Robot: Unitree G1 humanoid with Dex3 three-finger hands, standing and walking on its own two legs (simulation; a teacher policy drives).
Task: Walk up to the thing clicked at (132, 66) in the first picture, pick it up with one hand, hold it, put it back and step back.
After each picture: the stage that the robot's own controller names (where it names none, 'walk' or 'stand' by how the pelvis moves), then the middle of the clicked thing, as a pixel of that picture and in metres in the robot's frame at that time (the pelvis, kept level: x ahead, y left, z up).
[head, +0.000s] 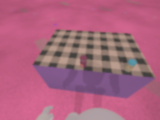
stand; (130, 65) +0.56 -0.35 -0.10
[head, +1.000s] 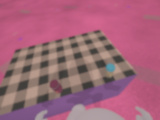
walk; (109, 70) +0.44 -0.10 -0.08
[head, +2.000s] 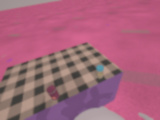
stand; (99, 71) +0.50 -0.06 -0.07
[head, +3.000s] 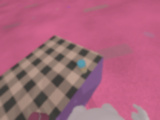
walk; (82, 66) +0.43 +0.11 -0.05
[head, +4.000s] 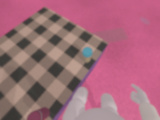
stand; (86, 55) +0.43 +0.10 -0.04
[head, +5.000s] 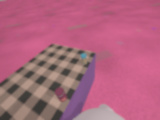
walk; (83, 59) +0.68 +0.04 -0.10
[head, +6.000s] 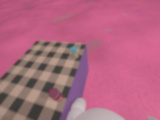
stand; (74, 52) +0.63 +0.25 -0.07
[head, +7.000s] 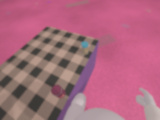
stand; (84, 48) +0.61 +0.18 -0.07
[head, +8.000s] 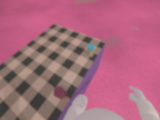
stand; (90, 50) +0.60 +0.11 -0.09
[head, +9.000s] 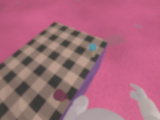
stand; (92, 50) +0.57 +0.09 -0.08
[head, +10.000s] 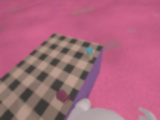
walk; (89, 53) +0.60 +0.12 -0.08
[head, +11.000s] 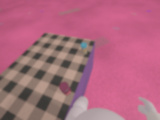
stand; (83, 48) +0.67 +0.19 -0.09
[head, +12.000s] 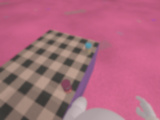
stand; (88, 48) +0.67 +0.16 -0.07
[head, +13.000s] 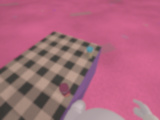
stand; (89, 52) +0.65 +0.13 -0.09
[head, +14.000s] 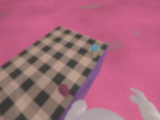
walk; (94, 51) +0.62 +0.08 -0.09
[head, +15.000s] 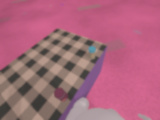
stand; (91, 52) +0.59 +0.09 -0.07
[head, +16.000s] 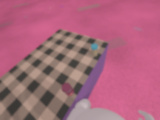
stand; (94, 50) +0.64 +0.08 -0.09
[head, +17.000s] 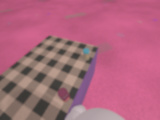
stand; (86, 54) +0.64 +0.12 -0.09
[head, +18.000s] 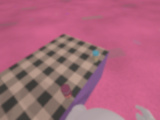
stand; (95, 56) +0.64 +0.08 -0.09
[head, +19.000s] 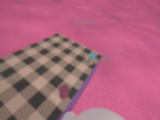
stand; (91, 59) +0.64 +0.01 -0.09
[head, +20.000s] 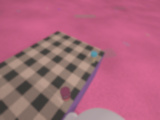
stand; (93, 57) +0.62 -0.02 -0.09
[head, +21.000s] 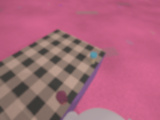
stand; (92, 58) +0.58 +0.02 -0.10
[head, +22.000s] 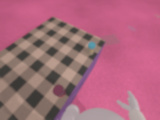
rise first; (90, 48) +0.60 +0.05 -0.10
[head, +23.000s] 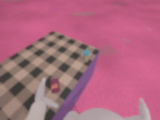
rise first; (85, 56) +0.61 +0.10 -0.10
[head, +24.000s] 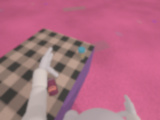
go down; (81, 53) +0.60 +0.09 -0.08
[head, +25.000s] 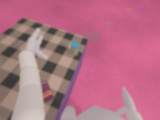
go down; (74, 48) +0.57 +0.09 -0.05
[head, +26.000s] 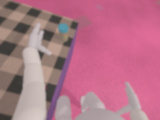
close in; (63, 33) +0.62 +0.11 +0.00
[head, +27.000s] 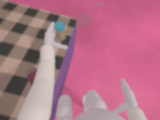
close; (60, 31) +0.63 +0.11 +0.01
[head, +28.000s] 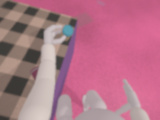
close; (66, 33) +0.60 +0.08 +0.02
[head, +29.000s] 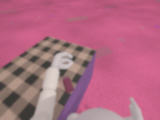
go down; (99, 112) +0.25 -0.13 -0.60
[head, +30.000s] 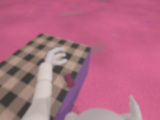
go down; (101, 116) +0.17 -0.21 -0.73
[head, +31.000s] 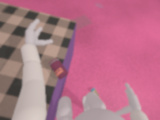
go down; (94, 92) +0.21 -0.25 -0.65
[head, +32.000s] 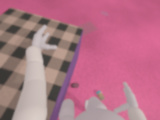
close in; (100, 95) +0.23 -0.31 -0.67
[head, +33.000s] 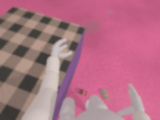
close; (104, 94) +0.23 -0.34 -0.66
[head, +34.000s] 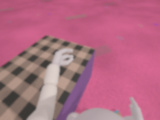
go down; (118, 116) +0.24 -0.38 -0.71
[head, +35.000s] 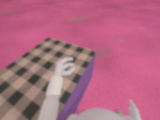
go down; (121, 116) +0.26 -0.42 -0.74
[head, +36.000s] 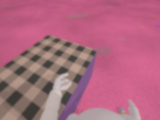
rise first; (123, 114) +0.27 -0.47 -0.74
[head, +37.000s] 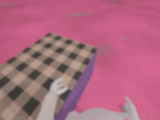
go down; (126, 111) +0.29 -0.50 -0.73
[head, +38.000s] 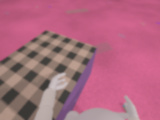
go down; (127, 109) +0.29 -0.55 -0.72
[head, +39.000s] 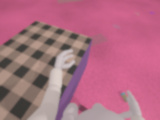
go down; (124, 97) +0.34 -0.58 -0.69
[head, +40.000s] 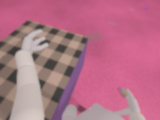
close in; (124, 92) +0.34 -0.61 -0.70
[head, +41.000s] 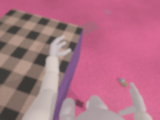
hold; (123, 82) +0.38 -0.63 -0.66
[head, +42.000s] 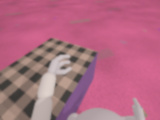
close; (141, 112) +0.36 -0.68 -0.72
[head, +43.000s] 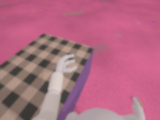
close; (137, 102) +0.39 -0.71 -0.73
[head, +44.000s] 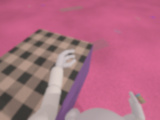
hold; (140, 98) +0.39 -0.74 -0.69
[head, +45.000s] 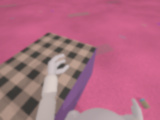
close; (144, 103) +0.41 -0.76 -0.72
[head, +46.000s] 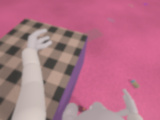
stand; (135, 83) +0.45 -0.80 -0.69
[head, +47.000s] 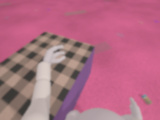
close; (146, 99) +0.43 -0.82 -0.71
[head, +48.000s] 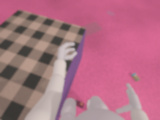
hold; (135, 77) +0.47 -0.84 -0.68
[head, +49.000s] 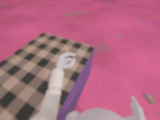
close; (149, 99) +0.45 -0.87 -0.70
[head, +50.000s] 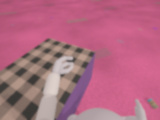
close; (152, 103) +0.46 -0.89 -0.73
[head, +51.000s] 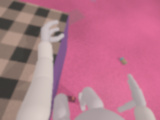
hold; (123, 61) +0.54 -0.89 -0.62
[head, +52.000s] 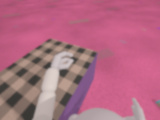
hold; out of the picture +0.47 -0.94 -0.71
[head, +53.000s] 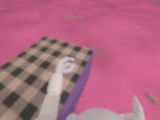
close; (152, 98) +0.49 -0.95 -0.73
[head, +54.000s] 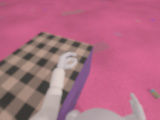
close; (155, 93) +0.50 -0.97 -0.70
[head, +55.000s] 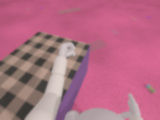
crouch; (150, 88) +0.53 -0.97 -0.72
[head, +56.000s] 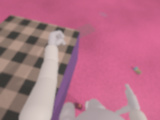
lower; (137, 70) +0.55 -0.98 -0.69
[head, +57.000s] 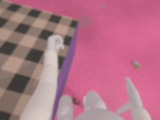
lower; (136, 64) +0.56 -1.00 -0.64
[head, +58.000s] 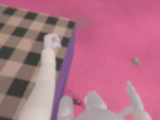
lower; (136, 61) +0.58 -1.01 -0.64
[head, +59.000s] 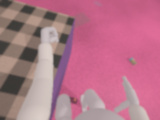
lower; (132, 61) +0.58 -1.03 -0.63
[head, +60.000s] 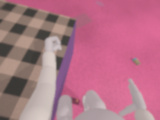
lower; (136, 61) +0.59 -1.03 -0.63
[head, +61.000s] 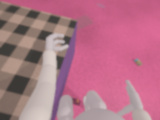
open; (138, 62) +0.59 -1.05 -0.63
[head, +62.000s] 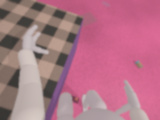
rise; (138, 64) +0.59 -1.06 -0.63
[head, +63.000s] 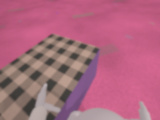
sink last; out of the picture +0.52 -1.07 -0.70
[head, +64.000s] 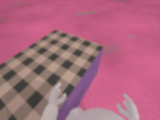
stand; out of the picture +0.53 -1.10 -0.70
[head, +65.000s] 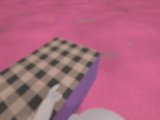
stand; out of the picture +0.47 -1.11 -0.74
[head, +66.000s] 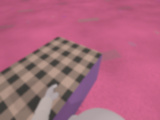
stand; out of the picture +0.42 -1.12 -0.75
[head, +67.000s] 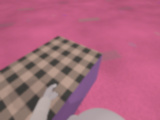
stand; out of the picture +0.42 -1.13 -0.75
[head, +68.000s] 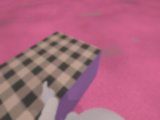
walk; out of the picture +0.37 -1.11 -0.72
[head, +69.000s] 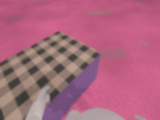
stand; out of the picture +0.21 -1.04 -0.74
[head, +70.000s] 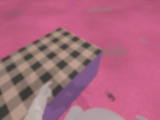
walk; out of the picture +0.25 -1.07 -0.74
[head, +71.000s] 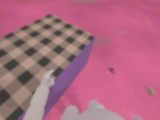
walk; (151, 91) +0.50 -1.09 -0.73
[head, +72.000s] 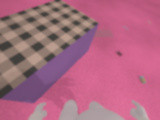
walk; (142, 79) +0.78 -1.05 -0.74
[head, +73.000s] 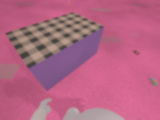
stand; (154, 81) +0.84 -1.10 -0.72
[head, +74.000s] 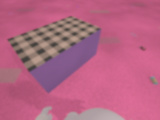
stand; (154, 80) +0.84 -1.09 -0.75
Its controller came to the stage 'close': yes
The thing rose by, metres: 0.01
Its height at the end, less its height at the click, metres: -0.65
